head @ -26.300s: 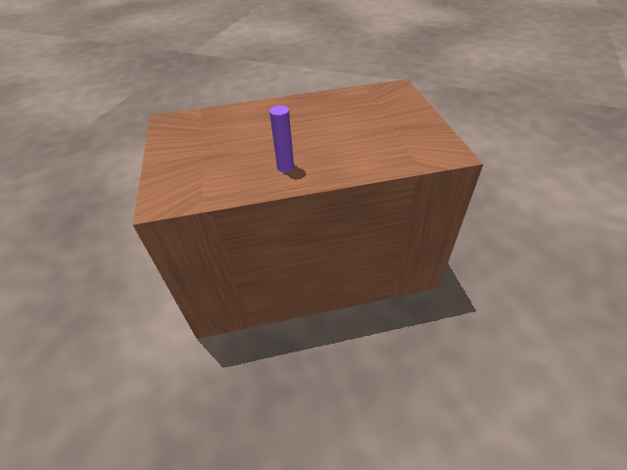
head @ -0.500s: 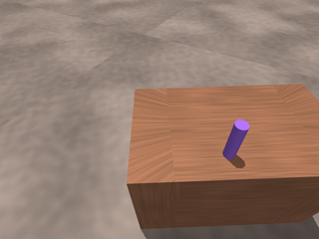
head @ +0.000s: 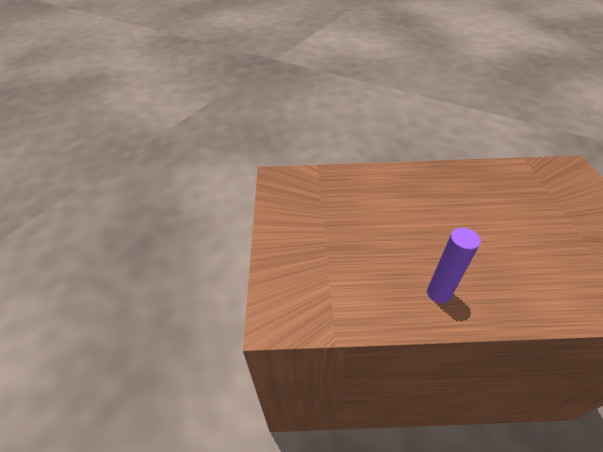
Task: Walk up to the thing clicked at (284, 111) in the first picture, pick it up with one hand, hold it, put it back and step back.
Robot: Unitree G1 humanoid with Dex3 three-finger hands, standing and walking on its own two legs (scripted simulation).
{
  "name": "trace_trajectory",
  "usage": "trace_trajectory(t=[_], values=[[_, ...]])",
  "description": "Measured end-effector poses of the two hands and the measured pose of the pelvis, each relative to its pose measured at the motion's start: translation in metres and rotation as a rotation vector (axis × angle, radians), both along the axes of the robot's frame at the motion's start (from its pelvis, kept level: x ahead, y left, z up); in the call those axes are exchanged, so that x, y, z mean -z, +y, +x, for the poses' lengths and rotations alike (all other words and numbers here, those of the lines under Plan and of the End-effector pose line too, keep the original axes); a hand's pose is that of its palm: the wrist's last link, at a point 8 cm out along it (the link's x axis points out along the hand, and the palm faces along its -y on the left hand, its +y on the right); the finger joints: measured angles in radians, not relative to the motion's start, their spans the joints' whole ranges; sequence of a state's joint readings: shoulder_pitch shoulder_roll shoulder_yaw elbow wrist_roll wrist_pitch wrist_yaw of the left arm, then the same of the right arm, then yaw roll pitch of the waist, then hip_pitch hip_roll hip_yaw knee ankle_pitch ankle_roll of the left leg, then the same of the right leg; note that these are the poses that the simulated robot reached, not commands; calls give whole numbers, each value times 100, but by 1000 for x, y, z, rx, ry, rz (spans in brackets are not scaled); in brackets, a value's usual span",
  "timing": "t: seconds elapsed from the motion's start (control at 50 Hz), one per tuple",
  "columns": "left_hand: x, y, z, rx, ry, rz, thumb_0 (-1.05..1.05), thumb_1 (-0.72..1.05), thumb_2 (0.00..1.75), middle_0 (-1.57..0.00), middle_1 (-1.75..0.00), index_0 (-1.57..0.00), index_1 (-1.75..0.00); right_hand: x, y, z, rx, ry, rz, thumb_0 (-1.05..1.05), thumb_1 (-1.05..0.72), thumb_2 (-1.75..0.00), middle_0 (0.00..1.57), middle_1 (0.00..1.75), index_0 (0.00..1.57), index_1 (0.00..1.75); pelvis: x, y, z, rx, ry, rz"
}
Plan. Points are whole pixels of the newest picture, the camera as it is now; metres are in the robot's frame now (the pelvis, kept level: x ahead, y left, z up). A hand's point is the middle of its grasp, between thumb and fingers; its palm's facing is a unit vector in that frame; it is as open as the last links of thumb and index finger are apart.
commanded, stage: home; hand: right
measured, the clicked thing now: (451, 268) +0.47 -0.25 -0.10
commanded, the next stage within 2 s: stand in 0.04 s
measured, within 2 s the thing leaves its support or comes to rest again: neither
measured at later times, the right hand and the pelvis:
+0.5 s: hand out of the picture +0.07 -0.26 -0.15, palm faces -0.03 +0.93 -0.36, open 11.2 cm; pelvis +0.00 +0.00 +0.00, yaw +1 degrees
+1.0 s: hand out of the picture +0.08 -0.25 -0.16, palm faces -0.03 +0.94 -0.35, open 7.4 cm; pelvis +0.00 +0.00 +0.00, yaw +1 degrees
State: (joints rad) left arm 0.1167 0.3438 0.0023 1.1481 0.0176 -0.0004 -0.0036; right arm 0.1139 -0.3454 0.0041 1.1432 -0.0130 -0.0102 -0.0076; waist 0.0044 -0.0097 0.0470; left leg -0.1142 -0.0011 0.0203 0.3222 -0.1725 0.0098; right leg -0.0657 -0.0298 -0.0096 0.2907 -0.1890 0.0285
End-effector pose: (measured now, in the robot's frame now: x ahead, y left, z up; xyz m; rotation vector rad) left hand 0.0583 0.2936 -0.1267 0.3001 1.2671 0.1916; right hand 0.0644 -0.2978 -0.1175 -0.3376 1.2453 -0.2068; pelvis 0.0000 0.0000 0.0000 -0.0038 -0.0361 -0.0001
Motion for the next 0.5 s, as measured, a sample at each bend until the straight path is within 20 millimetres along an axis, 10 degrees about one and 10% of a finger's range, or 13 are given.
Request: trace_trajectory(t=[0.26, 0.5], values=[[-3, -1, 5, -2, -26, 3, 0, 90, 90, -20, -30, -20, -30, -1, 0, 9, -6, -26, 3, 0, 44, -14, 10, 11, 11, 12, 0, -1, 1, -4, -8, 0], [-2, -1, -2, -7, -22, 2, 0, 90, 90, -20, -30, -20, -30, -1, -1, 2, -6, -19, 4, 0, -27, -72, 19, 27, 20, 28, 0, -2, -2, -9, -8, -1]])
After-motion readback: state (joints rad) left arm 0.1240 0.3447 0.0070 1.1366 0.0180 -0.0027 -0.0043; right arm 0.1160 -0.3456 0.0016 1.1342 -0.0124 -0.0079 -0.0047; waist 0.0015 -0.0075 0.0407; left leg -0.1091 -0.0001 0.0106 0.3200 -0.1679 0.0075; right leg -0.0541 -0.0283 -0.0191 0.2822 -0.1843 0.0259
